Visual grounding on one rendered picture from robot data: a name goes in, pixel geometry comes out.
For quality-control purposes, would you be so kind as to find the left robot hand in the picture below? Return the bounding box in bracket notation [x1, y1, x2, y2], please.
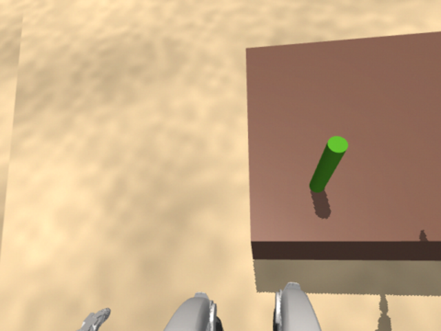
[77, 308, 111, 331]

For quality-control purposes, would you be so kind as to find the can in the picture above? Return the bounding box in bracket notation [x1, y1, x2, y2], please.
[309, 136, 348, 192]

